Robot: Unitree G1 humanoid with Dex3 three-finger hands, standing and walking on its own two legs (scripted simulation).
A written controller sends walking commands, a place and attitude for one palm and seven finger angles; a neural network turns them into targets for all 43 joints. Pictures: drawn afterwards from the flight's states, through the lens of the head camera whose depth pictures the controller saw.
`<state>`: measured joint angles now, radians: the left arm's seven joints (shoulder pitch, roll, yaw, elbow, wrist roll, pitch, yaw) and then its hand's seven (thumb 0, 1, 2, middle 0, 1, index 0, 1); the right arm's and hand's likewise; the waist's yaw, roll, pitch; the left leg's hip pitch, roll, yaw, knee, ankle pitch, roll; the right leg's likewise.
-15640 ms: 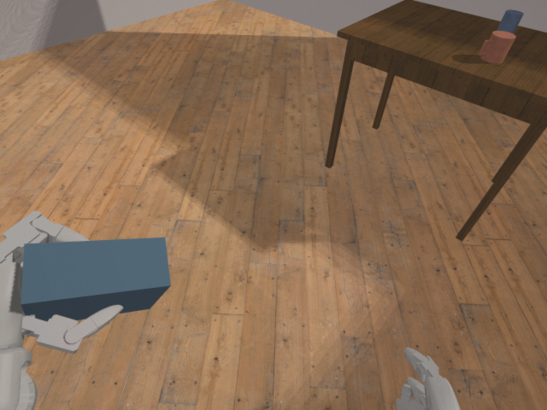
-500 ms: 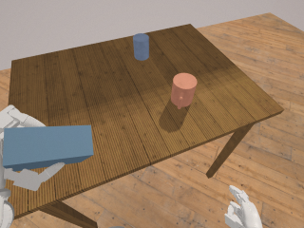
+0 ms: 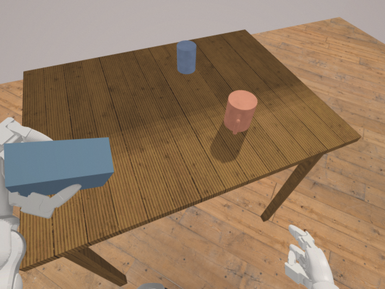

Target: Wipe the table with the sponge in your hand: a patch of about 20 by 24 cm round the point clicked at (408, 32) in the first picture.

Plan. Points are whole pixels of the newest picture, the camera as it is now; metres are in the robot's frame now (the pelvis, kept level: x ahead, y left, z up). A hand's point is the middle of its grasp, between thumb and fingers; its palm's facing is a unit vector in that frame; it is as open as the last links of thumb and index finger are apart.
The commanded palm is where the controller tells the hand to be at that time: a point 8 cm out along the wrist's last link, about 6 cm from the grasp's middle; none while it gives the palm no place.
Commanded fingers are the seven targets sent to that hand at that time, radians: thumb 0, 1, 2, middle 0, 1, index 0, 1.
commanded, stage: come to a stop and stand still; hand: left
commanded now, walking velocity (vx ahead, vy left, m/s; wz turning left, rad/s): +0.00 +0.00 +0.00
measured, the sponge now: (78, 167) +0.26 +0.22 +0.14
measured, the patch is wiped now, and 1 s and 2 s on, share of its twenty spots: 0.00 0.00 0.00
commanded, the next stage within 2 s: look again from close up in 0.62 s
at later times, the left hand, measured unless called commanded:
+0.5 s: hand out of the picture +0.19 +0.30 +0.16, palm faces +0.44 -0.83 -0.34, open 10.0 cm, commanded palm +0.12 +0.33 +0.18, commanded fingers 0.00 0.10 1.30 -1.20 -1.60 -1.20 -1.60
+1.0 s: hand (19, 172) +0.23 +0.29 +0.17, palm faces +0.39 -0.83 -0.40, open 9.9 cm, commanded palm +0.17 +0.32 +0.18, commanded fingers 0.00 0.10 1.30 -1.20 -1.60 -1.20 -1.60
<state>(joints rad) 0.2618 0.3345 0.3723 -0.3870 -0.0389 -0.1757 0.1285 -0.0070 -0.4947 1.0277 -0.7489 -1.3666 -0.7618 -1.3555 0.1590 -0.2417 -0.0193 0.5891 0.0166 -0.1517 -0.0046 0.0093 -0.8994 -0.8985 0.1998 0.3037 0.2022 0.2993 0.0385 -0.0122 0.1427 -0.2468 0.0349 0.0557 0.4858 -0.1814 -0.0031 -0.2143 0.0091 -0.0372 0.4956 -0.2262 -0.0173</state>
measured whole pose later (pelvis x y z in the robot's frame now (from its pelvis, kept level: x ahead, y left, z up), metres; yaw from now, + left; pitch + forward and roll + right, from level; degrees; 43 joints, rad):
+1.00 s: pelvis +0.02 +0.03 +0.01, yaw +3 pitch +0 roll -1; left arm 0.43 0.38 0.36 -0.49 -0.03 -0.22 0.09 -0.01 -0.49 1.03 -0.75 -1.36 -0.76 -1.35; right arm 0.18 -0.20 0.02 0.57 0.01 -0.15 -0.03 0.01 -0.90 -0.90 0.20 0.30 0.20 0.30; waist 0.01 -0.03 0.07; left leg -0.25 0.00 0.05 0.45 -0.19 0.04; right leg -0.17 0.02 0.03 0.39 -0.21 0.01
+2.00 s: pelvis +0.04 -0.03 +0.00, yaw +3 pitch +0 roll -1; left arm 0.50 0.39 0.37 -0.52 -0.09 -0.13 0.08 -0.01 -0.49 1.03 -0.75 -1.36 -0.76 -1.35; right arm 0.20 -0.22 -0.01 0.55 0.03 -0.07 -0.04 0.01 -0.90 -0.90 0.20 0.30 0.20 0.30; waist -0.02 0.01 0.05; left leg -0.29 0.09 0.00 0.54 -0.25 -0.04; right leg -0.21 0.12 -0.01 0.47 -0.27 -0.09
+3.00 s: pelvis +0.01 +0.03 +0.00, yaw +4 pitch +0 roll -1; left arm 0.22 0.49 0.43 -0.33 0.00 -0.23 0.06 -0.01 -0.49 1.03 -0.75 -1.36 -0.76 -1.35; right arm 0.20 -0.19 0.03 0.60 0.00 -0.14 -0.03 0.01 -0.90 -0.90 0.20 0.30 0.20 0.30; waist 0.06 -0.03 0.07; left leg -0.28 0.00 0.03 0.46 -0.18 0.03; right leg -0.20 0.02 0.01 0.41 -0.21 0.00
